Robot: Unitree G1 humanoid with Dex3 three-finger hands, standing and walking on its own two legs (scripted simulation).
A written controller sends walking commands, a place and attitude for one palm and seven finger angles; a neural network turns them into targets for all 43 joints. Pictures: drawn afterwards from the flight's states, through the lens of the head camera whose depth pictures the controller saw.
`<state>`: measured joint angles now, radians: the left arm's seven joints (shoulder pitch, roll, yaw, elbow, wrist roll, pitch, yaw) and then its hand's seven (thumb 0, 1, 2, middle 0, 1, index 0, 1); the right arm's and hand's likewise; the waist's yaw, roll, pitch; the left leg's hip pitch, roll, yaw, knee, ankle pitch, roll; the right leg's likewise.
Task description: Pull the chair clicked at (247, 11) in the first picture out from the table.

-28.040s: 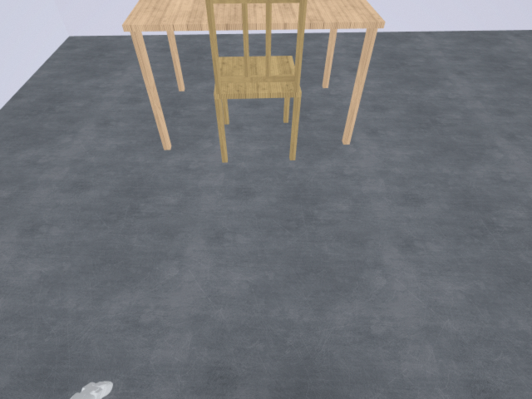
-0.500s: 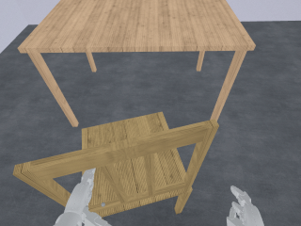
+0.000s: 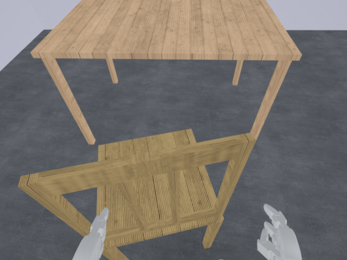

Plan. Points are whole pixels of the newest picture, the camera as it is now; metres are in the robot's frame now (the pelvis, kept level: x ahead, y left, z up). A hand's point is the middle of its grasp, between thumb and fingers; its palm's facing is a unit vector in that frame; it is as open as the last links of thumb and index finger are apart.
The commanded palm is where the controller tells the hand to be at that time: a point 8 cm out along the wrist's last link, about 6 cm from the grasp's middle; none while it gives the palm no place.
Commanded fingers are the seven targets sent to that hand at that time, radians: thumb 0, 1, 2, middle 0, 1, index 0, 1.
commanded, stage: draw the hand back to the body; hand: left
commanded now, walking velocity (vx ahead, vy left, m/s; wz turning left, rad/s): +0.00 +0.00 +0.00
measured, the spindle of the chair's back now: (135, 207) +0.26 +0.11 -0.04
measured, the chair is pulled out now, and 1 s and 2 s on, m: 0.55 0.55 0.55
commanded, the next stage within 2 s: step back with the hand held close in 1.66 s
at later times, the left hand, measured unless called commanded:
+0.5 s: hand (92, 247) +0.15 +0.15 +0.08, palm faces +0.00 -0.99 -0.12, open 17.5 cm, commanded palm +0.10 +0.22 +0.09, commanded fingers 0.00 -0.48 0.23 -0.01 -0.01 -0.01 -0.01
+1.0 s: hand (72, 243) +0.15 +0.18 +0.09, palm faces +0.06 -0.91 -0.42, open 12.7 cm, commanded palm +0.13 +0.26 +0.18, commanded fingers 0.00 0.43 0.67 -0.14 -0.20 -0.14 -0.20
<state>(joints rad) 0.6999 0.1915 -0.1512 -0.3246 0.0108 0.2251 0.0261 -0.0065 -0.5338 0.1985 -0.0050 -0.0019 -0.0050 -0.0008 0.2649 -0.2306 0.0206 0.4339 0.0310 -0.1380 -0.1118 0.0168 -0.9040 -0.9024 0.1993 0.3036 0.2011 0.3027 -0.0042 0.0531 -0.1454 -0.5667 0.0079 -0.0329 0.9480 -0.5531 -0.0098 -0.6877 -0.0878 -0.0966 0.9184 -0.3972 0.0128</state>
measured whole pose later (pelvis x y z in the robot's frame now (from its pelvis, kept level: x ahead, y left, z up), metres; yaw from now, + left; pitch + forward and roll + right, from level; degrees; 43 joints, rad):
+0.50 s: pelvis -0.02 -0.01 -0.01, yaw +0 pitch +10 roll -1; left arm 0.72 0.24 0.06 -0.41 -0.21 -0.24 -0.14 -0.01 -0.54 0.20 0.00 0.00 0.00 0.00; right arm 0.23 -0.20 -0.01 0.53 0.07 -0.21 -0.08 0.02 -0.91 -0.90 0.20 0.30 0.20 0.30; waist 0.02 0.06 -0.12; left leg -0.64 0.03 -0.05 1.06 -0.58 -0.02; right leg -0.75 -0.07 -0.11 1.00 -0.41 0.00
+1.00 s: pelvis +0.00 -0.02 +0.04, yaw -1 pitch -2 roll -1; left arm 0.68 0.42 0.02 -0.40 -0.08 0.14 0.10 0.00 0.09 0.50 -0.29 -0.22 -0.24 -0.14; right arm 0.22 -0.22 0.05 0.62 0.04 -0.18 -0.13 0.02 -0.91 -0.90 0.20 0.30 0.20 0.30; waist 0.04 0.09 0.03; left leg -0.17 0.05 -0.03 0.64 -0.42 -0.04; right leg -0.30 -0.04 -0.11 0.63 -0.28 -0.01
